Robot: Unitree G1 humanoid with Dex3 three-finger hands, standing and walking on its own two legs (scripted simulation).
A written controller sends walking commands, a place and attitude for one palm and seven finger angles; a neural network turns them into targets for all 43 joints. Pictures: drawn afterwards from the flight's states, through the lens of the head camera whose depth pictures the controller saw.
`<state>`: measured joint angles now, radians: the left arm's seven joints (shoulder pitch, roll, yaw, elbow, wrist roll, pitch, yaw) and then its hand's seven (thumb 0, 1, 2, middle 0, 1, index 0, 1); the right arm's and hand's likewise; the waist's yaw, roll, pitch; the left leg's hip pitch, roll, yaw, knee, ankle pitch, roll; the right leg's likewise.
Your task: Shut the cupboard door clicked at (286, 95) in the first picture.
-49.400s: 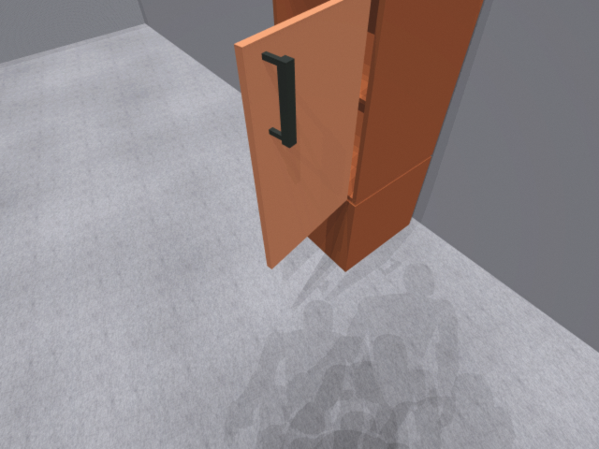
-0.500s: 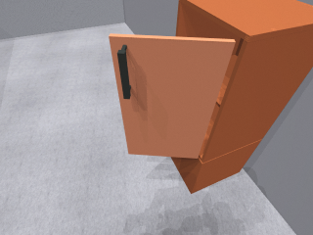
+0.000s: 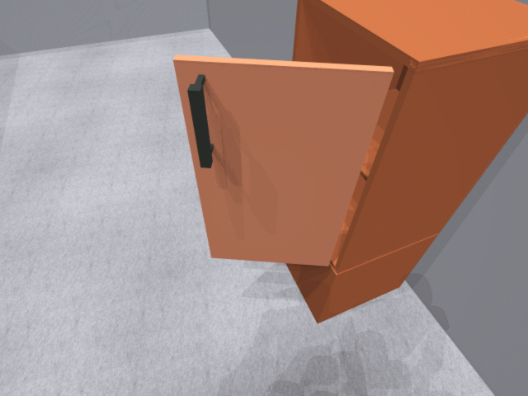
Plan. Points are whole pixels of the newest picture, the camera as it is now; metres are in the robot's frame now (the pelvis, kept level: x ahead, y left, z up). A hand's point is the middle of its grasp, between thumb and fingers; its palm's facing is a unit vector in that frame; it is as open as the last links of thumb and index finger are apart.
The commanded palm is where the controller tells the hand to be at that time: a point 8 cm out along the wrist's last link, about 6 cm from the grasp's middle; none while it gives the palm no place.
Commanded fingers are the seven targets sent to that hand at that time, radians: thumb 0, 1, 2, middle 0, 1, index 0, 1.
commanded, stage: look again from close up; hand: left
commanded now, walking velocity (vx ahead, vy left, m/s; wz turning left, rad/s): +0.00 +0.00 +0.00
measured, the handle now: (203, 123) +0.51 +0.15 +0.15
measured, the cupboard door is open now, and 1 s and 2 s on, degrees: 63 63 63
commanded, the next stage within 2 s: raise the hand and make a fist in 0.24 s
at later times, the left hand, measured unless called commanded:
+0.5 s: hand (156, 350) +0.19 +0.18 -0.03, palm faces +0.24 -0.96 -0.11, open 7.2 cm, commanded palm +0.11 +0.21 -0.05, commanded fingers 0.00 0.90 0.90 -0.35 -0.46 -0.35 -0.46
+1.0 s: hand (166, 344) +0.19 +0.15 +0.01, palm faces -0.02 -1.00 -0.05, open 5.0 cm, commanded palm +0.15 +0.21 +0.02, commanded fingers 0.00 0.90 0.90 -0.81 -0.96 -0.81 -0.96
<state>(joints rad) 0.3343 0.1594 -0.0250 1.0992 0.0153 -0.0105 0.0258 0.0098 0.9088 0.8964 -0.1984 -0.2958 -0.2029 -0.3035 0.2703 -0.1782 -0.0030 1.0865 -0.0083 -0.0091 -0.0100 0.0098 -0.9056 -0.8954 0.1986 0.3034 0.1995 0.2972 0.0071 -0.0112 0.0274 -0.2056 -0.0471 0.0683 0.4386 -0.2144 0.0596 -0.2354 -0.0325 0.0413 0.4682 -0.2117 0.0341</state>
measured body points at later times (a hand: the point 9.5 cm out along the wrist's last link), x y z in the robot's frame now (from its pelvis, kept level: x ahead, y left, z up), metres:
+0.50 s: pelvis +0.01 -0.02 -0.01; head +0.01 -0.02 +0.44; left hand +0.17 +0.23 -0.02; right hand +0.11 -0.26 -0.13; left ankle +0.02 +0.08 -0.74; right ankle +0.03 -0.14 -0.74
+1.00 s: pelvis +0.00 -0.05 -0.06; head +0.03 -0.05 +0.39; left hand +0.18 +0.20 +0.02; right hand +0.22 -0.25 -0.13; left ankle +0.02 +0.08 -0.74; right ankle +0.03 -0.14 -0.74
